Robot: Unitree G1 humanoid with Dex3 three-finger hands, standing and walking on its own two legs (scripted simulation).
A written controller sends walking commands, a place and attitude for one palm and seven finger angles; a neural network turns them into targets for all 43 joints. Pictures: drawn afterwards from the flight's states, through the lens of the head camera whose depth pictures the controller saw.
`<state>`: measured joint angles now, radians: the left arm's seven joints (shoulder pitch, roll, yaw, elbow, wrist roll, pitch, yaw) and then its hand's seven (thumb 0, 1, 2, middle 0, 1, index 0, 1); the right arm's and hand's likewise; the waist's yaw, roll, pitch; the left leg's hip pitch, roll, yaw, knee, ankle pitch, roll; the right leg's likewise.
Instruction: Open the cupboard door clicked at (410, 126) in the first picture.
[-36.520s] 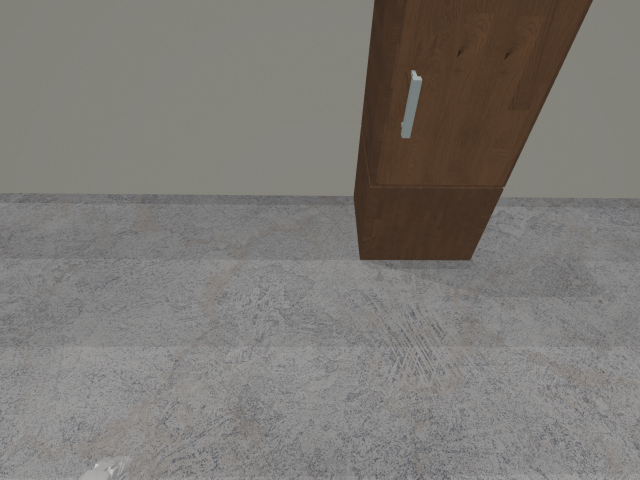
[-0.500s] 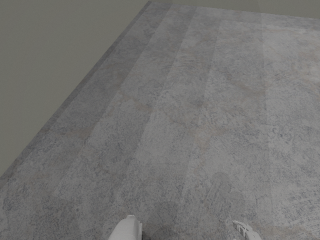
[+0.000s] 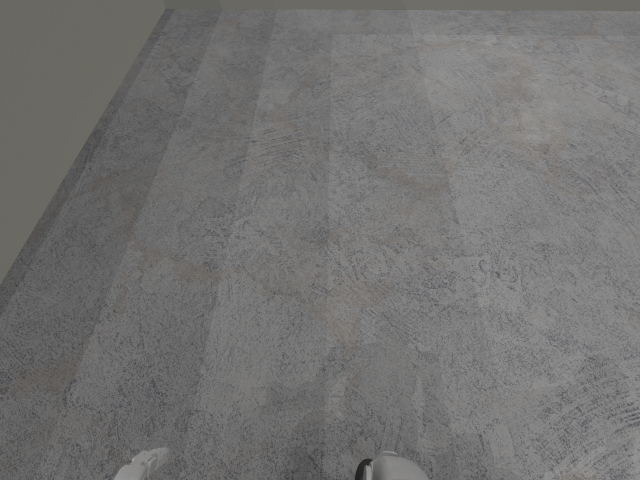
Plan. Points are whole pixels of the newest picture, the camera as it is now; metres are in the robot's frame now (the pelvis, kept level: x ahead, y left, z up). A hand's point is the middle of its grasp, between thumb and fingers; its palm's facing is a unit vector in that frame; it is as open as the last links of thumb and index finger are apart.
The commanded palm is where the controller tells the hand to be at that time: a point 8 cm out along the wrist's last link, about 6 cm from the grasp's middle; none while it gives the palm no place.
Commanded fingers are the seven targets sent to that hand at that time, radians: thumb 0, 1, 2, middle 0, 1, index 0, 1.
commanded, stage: turn to face it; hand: left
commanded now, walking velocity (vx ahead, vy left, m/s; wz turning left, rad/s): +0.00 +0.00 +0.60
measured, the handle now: out of the picture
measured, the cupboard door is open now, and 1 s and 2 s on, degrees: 44 44 44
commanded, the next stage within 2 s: none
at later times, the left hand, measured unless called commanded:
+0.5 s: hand (169, 478) +0.15 +0.22 -0.18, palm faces +0.30 -0.94 -0.18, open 7.3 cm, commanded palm none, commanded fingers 0.00 0.90 0.90 -0.20 -0.30 -0.20 -0.30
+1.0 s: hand out of the picture +0.12 +0.14 -0.13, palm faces +0.53 -0.80 -0.28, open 7.4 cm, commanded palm none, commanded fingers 0.00 0.90 0.90 -0.20 -0.30 -0.20 -0.30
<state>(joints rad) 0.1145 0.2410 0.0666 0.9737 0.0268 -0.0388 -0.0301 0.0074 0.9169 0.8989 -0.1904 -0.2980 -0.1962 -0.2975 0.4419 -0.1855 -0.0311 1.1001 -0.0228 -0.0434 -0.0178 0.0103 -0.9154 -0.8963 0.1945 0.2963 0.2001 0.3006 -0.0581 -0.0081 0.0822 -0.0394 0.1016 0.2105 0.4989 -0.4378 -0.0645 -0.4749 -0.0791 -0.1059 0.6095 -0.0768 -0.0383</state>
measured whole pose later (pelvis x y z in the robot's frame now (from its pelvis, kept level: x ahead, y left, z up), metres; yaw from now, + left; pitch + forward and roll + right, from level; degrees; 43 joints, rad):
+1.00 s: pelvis +0.16 -0.07 +0.02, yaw +35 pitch +2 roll +3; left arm 0.20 0.18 0.03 0.90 0.02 0.01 0.02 0.01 0.90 0.90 -0.20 -0.30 -0.20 -0.30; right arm 0.13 -0.28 -0.09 0.93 -0.01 0.08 0.02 0.01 -0.91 -0.90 0.19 0.30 0.20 0.30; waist -0.03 0.01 0.10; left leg -0.53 0.01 0.02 1.12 -0.42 -0.08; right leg -0.23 -0.10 -0.15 0.52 -0.31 -0.02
